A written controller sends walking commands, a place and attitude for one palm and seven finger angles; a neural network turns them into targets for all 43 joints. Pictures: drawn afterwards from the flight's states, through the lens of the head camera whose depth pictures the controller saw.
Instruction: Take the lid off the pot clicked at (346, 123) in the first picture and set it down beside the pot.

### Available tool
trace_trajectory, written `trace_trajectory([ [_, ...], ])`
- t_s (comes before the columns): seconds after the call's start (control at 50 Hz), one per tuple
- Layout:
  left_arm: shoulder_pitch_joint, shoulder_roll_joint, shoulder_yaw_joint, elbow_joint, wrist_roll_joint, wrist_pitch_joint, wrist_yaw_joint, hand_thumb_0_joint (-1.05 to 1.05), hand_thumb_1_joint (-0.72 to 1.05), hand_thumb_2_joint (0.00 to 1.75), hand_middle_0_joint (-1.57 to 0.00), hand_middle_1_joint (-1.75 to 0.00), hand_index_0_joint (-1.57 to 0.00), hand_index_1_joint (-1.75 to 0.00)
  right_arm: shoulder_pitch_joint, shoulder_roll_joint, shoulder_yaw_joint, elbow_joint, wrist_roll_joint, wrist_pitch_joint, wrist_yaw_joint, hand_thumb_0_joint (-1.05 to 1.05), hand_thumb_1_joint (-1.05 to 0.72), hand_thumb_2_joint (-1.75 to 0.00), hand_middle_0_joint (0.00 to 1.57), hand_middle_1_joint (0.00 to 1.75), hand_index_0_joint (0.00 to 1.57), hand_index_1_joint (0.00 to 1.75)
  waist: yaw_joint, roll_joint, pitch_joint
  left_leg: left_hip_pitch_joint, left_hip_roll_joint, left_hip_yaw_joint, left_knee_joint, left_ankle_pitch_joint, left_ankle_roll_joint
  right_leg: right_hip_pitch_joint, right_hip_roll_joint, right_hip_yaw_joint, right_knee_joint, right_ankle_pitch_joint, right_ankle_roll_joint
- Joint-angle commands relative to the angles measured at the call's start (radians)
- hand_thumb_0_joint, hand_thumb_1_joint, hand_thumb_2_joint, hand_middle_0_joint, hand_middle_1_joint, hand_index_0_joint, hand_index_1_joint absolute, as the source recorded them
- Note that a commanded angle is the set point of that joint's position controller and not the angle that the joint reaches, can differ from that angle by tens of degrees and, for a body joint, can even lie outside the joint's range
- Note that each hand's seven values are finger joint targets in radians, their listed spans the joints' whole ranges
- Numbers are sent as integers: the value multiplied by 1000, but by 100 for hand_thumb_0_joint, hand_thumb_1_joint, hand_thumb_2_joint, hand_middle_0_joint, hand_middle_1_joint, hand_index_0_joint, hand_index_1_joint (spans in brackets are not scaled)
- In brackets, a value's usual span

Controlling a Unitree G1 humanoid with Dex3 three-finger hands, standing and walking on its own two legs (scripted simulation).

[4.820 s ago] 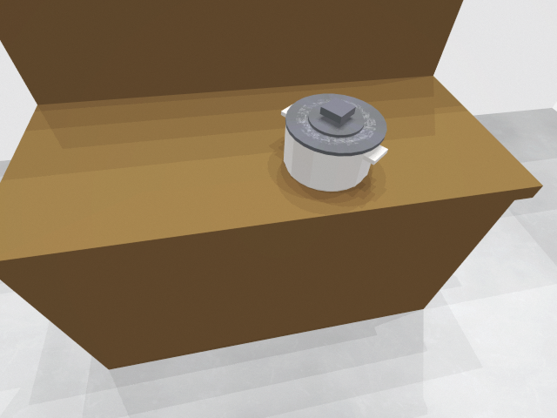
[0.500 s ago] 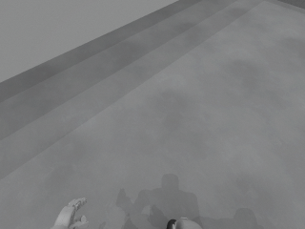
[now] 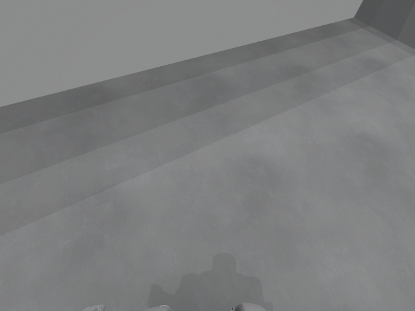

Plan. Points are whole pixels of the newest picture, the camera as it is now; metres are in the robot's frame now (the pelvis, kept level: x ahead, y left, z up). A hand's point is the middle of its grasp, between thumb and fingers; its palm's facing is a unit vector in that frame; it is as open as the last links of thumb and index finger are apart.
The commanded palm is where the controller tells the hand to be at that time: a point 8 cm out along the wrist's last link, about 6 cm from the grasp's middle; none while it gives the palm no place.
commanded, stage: turn to face it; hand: left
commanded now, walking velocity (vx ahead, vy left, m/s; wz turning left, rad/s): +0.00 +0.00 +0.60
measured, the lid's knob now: out of the picture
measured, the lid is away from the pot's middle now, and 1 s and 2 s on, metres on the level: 0.01 0.01 0.01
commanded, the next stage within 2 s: none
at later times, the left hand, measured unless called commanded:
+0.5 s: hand out of the picture +0.01 +0.14 -0.14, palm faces +0.33 -0.89 -0.32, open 7.4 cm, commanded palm none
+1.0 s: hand out of the picture -0.11 +0.13 -0.18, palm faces +0.63 -0.75 -0.22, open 7.4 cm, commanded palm none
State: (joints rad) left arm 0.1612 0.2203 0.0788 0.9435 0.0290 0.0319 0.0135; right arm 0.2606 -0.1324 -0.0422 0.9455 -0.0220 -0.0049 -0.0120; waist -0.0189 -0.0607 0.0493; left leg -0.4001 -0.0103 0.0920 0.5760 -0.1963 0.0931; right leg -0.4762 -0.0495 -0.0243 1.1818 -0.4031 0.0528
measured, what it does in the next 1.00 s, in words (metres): steps on the spot, turning left: right foot, then left foot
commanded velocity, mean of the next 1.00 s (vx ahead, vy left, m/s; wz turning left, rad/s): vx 0.00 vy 0.00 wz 0.60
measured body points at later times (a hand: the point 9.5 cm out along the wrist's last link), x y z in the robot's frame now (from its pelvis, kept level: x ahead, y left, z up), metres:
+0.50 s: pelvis +0.01 -0.09 +0.01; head +0.05 -0.10 +0.46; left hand -0.01 +0.18 -0.11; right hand +0.17 -0.32 -0.14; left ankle +0.01 +0.05 -0.66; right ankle +0.03 -0.19 -0.73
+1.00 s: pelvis -0.02 -0.07 +0.00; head -0.01 -0.01 +0.44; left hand -0.14 +0.17 -0.17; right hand +0.24 -0.19 -0.11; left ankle -0.05 +0.01 -0.73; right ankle +0.04 -0.20 -0.66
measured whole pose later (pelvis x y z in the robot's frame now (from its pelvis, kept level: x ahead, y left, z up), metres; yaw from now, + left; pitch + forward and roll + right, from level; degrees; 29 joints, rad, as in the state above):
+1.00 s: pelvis -0.02 -0.07 +0.00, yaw +37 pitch -1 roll +0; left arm 0.23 0.27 0.08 0.91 0.03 0.07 0.02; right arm 0.10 -0.18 -0.06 0.87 -0.01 0.02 0.01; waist 0.03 -0.09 0.11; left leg -0.31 -0.02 0.05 0.61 -0.29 0.06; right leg -0.44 -0.12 -0.08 1.09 -0.49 0.06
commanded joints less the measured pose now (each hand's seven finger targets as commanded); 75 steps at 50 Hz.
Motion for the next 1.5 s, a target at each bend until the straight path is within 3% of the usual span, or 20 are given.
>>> trace_trajectory([
  [0.0, 45, 62, 22, -69, -8, -19, 9, 0, 90, 90, -20, -30, -20, -30, 58, -210, -58, -57, 9, -17, -12, 0, -90, -90, 20, 30, 20, 30, 8, 123, -193, 315, 242, -333, -256, 309, 64, -114, -29, 58, -9, 59, 31],
  [0.2, 12, 91, 26, -116, -11, -4, 11, 0, 90, 90, -20, -30, -20, -30, -20, -269, -93, -86, -2, 22, 7, 0, -90, -90, 20, 30, 20, 30, -12, 215, -86, 144, 214, -471, -310, -110, 76, -12, 13, 44, -302, 2, 27],
  [0.32, 165, 109, 28, -101, -18, -12, 18, 0, 90, 90, -20, -30, -20, -30, -111, -285, -109, -129, 0, 45, 13, 0, -90, -90, 20, 30, 20, 30, 44, 229, -126, 0, 142, -486, -246, -132, 14, 295, 67, 14, -641, 67, -10],
  [0.34, 200, 134, 35, -97, -14, -19, 22, 0, 90, 90, -20, -30, -20, -30, -128, -264, -107, -137, 6, 50, 15, 0, -90, -90, 20, 30, 20, 30, 64, 172, -120, -83, 89, -446, -165, -169, -28, 392, 23, 46, -794, 104, -27],
  [0.38, 144, 265, 46, -142, 2, -23, 32, 0, 90, 90, -20, -30, -20, -30, -135, -182, -91, -176, 6, 48, 14, 0, -90, -90, 20, 30, 20, 30, 61, -250, -29, -337, -86, -154, 344, -358, -145, 341, -425, 531, -1044, -112, -187],
  [0.42, 0, 180, 30, -175, -7, -38, 36, 0, 90, 90, -20, -30, -20, -30, -90, -228, -96, -140, -9, 55, 25, 0, -90, -90, 20, 30, 20, 30, -18, -133, -4, -256, -3, -201, 555, -264, -125, 207, -329, 325, -969, 92, -177],
  [0.48, 23, 128, 12, -165, -9, -55, 30, 0, 90, 90, -20, -30, -20, -30, -63, -201, -81, -109, -1, 55, 36, 0, -90, -90, 20, 30, 20, 30, -18, -104, -32, -262, 9, -124, 601, -205, -159, 364, -232, 110, -819, 553, -163],
  [0.58, 184, 154, 18, -122, -5, -52, 30, 0, 90, 90, -20, -30, -20, -30, -182, -176, -64, -136, 5, 65, 37, 0, -90, -90, 20, 30, 20, 30, 57, -110, -41, -262, 22, -76, 524, -223, -177, 476, -262, 67, -788, 713, -173],
  [0.82, 136, 191, 40, -126, -3, -31, 21, 0, 90, 90, -20, -30, -20, -30, -166, -163, -50, -136, 12, 33, 34, 0, -90, -90, 20, 30, 20, 30, 36, -131, -117, 88, 9, 43, 0, -115, -124, 408, -310, -102, -639, 671, -134],
  [0.84, 122, 185, 42, -129, -11, -30, 18, 0, 90, 90, -20, -30, -20, -30, -94, -189, -60, -122, 8, 25, 33, 0, -90, -90, 20, 30, 20, 30, -6, -76, -160, 237, 20, 16, -132, 18, -103, 336, -287, -143, -505, 625, -91],
  [0.88, 67, 92, 12, -195, -17, -25, 9, 0, 90, 90, -20, -30, -20, -30, 47, -381, -110, -102, 9, 18, 20, 0, -90, -90, 20, 30, 20, 30, -82, 390, -213, 526, 423, -534, -192, 682, 122, -148, -64, -112, -78, -277, 35],
  [0.9, 24, 131, 17, -203, -10, -8, 16, 0, 90, 90, -20, -30, -20, -30, 67, -372, -106, -80, 10, 30, 19, 0, -90, -90, 20, 30, 20, 30, -81, 256, -190, 458, 433, -468, -177, 613, 161, -159, -75, 2, -2, -262, 16],
  [0.98, 47, 128, 31, -138, -2, 0, 2, 0, 90, 90, -20, -30, -20, -30, -144, -259, -69, -134, 6, 15, 4, 0, -90, -90, 20, 30, 20, 30, 25, 234, -62, 202, 221, -332, -267, 181, 50, -101, -72, 47, -1, 34, 32],
  [1.1, 31, 136, 33, -137, -3, 4, 4, 0, 90, 90, -20, -30, -20, -30, -98, -268, -78, -126, 8, 19, 9, 0, -90, -90, 20, 30, 20, 30, 14, 193, -56, 170, 183, -390, -318, -43, 51, -72, -36, 51, -115, 88, 47],
  [1.24, -55, 118, 22, -188, -13, -10, 13, 0, 90, 90, -20, -30, -20, -30, -19, -288, -94, -108, -2, 27, 8, 0, -90, -90, 20, 30, 20, 30, -28, 217, -110, 254, 195, -527, -247, 112, 89, -31, 18, 61, -333, -21, 34],
  [1.34, 32, 120, 16, -172, -25, -19, 21, 0, 90, 90, -20, -30, -20, -30, -58, -288, -97, -120, 2, 38, 8, 0, -90, -90, 20, 30, 20, 30, 13, 233, -161, 155, 146, -552, -166, 206, 47, 224, 70, 50, -610, 48, 7],
  [1.38, 95, 178, 30, -158, -19, -29, 29, 0, 90, 90, -20, -30, -20, -30, -74, -234, -91, -131, 17, 42, 13, 0, -90, -90, 20, 30, 20, 30, 50, 80, -166, -81, 58, -467, -43, -24, -38, 487, -59, 150, -861, 136, -31],
  [1.4, 90, 254, 45, -169, -6, -31, 36, 0, 90, 90, -20, -30, -20, -30, -72, -172, -81, -154, 21, 41, 11, 0, -90, -90, 20, 30, 20, 30, 59, -223, -128, -300, -77, -241, 193, -320, -125, 569, -334, 447, -950, 80, -132],
  [1.42, 65, 252, 37, -183, -8, -25, 39, 0, 90, 90, -20, -30, -20, -30, -84, -228, -88, -157, 2, 40, 9, 0, -90, -90, 20, 30, 20, 30, 47, -187, -86, -264, -55, -198, 395, -391, -134, 397, -430, 463, -954, 157, -208],
  [1.48, -42, 147, 14, -199, -17, -39, 36, 0, 90, 90, -20, -30, -20, -30, -29, -224, -89, -93, -4, 60, 25, 0, -90, -90, 20, 30, 20, 30, -24, -89, -21, -231, 2, -177, 615, -250, -146, 327, -270, 212, -866, 410, -180],
])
